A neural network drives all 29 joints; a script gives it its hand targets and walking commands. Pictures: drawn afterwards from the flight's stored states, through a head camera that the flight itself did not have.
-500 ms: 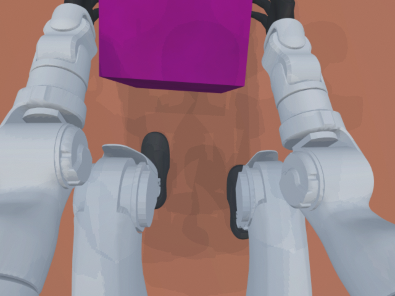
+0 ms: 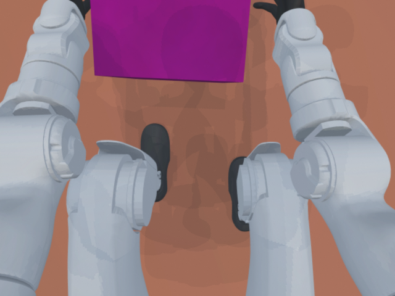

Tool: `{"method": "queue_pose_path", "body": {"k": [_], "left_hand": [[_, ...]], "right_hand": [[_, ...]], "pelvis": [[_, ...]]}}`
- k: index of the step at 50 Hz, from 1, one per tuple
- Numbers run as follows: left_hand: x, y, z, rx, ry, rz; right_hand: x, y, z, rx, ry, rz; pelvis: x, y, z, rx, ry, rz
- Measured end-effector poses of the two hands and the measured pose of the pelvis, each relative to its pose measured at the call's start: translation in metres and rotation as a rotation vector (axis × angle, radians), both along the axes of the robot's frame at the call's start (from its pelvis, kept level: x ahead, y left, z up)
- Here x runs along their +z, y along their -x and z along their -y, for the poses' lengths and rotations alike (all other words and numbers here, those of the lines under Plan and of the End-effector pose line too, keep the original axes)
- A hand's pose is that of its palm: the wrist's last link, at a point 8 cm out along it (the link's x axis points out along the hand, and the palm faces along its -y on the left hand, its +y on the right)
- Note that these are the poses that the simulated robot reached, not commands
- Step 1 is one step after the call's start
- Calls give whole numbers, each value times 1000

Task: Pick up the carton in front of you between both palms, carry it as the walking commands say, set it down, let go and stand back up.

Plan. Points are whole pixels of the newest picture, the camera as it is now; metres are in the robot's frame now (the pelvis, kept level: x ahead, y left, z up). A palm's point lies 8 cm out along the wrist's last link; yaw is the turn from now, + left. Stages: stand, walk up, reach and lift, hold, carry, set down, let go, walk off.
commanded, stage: set down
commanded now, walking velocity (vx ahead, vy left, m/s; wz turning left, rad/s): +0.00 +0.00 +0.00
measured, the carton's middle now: (177, 23) +0.51 +0.09 -0.24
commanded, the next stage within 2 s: let go in 1.24 s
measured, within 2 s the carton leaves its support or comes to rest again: neither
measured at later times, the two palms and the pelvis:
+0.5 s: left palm out of the picture +0.51 +0.27 -0.08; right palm out of the picture +0.55 -0.11 -0.07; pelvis +0.02 +0.00 +0.06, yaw +0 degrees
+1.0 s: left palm out of the picture +0.51 +0.28 +0.07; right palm out of the picture +0.55 -0.12 +0.08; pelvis +0.04 +0.01 +0.18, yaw +1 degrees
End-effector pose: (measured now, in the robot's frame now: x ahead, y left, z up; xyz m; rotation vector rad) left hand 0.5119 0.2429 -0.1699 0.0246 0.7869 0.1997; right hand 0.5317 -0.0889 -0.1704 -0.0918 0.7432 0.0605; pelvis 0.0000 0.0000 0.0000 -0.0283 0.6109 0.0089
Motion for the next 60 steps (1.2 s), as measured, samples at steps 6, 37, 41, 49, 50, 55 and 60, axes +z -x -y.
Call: {"method": "queue_pose_path", "body": {"k": [6, 37, 41, 49, 50, 55, 60], "left_hand": [[-13, 9, -23, 61, -43, -4], [161, 2, -25, 38, -18, 151], [182, 3, -28, 33, -23, 157], [234, 5, -33, 22, -21, 158], [241, 5, -33, 21, -20, 158], [274, 5, -33, 15, -16, 157], [303, 6, -33, 12, -18, 156]], "right_hand": [[-16, 4, 35, -46, 49, -8], [168, -15, 28, -94, 36, 124], [188, -14, 29, -90, 37, 133], [241, -15, 31, -84, 36, 132], [248, -15, 32, -83, 36, 132], [281, -14, 34, -81, 34, 130], [311, -12, 35, -78, 33, 130]], "pelvis": [[2, -3, -1, -5, 2, -7], [109, -24, -6, 25, 26, -179], [128, -28, -7, 28, 25, -188], [173, -37, -9, 40, 26, -195], [179, -38, -9, 41, 27, -195], [207, -44, -11, 45, 29, -193], [235, -50, -12, 47, 27, -182]]}}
